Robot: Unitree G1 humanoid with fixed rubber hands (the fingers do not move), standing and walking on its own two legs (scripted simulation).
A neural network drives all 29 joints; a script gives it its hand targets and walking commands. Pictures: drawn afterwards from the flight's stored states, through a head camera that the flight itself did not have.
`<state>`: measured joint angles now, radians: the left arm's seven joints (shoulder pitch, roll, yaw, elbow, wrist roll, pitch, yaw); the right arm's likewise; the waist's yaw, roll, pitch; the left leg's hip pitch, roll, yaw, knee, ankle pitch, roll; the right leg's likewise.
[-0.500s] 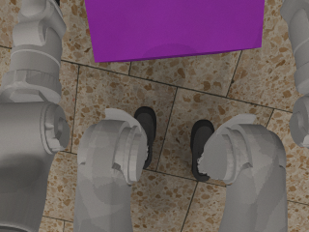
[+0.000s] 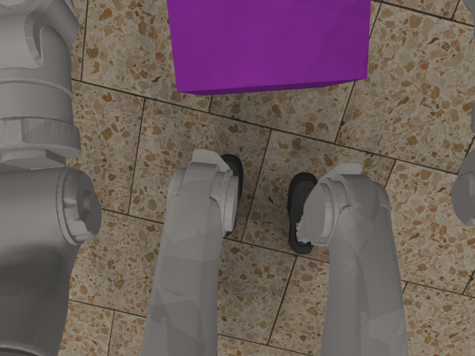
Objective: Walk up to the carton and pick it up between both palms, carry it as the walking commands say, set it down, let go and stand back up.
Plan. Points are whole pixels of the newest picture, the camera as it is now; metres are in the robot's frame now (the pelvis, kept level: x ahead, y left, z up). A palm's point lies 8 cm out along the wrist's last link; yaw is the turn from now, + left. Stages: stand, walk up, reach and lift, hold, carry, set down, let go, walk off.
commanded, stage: set down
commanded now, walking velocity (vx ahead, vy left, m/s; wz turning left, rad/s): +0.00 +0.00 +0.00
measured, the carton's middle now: (263, 17) +0.55 +0.04 -0.34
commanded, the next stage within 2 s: let go in 0.76 s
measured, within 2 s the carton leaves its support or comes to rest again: neither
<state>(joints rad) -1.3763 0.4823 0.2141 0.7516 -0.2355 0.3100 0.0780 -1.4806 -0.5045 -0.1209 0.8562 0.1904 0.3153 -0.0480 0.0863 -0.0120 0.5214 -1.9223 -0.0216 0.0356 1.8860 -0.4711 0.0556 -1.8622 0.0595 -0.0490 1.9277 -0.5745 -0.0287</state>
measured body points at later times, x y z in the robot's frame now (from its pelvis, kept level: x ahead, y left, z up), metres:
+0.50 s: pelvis +0.01 +0.00 +0.14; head +0.37 +0.04 +0.40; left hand +0.54 +0.29 +0.02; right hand +0.61 -0.17 +0.02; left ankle +0.14 +0.09 -0.43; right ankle +0.12 -0.10 -0.43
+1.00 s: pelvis +0.08 +0.01 +0.23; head +0.38 +0.03 +0.56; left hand +0.53 +0.28 +0.10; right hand +0.57 -0.19 +0.10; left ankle +0.14 +0.09 -0.43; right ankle +0.12 -0.10 -0.43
